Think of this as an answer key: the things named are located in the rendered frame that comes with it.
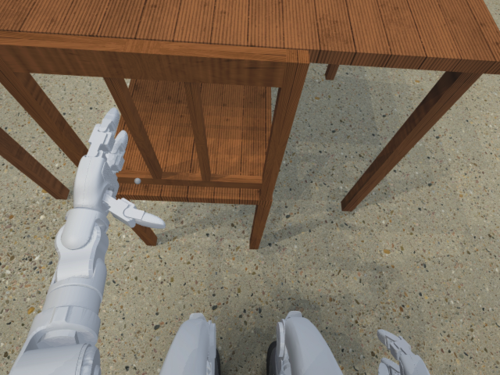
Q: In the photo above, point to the robot right thigh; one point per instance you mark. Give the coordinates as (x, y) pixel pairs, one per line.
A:
(299, 341)

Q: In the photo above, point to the robot right hand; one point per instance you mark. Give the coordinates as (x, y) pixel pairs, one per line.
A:
(409, 363)

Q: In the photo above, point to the left robot upper arm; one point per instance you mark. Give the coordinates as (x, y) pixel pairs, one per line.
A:
(80, 359)

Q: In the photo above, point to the chair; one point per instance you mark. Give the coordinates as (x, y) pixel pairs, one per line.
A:
(197, 116)

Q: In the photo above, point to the table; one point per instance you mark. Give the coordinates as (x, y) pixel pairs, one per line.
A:
(456, 36)

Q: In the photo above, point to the robot left forearm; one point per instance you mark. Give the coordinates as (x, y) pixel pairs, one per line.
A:
(70, 312)

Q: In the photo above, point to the robot left hand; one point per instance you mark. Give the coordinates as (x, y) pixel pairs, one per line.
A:
(97, 170)

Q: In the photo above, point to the right robot shin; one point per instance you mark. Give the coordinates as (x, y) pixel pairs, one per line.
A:
(284, 367)

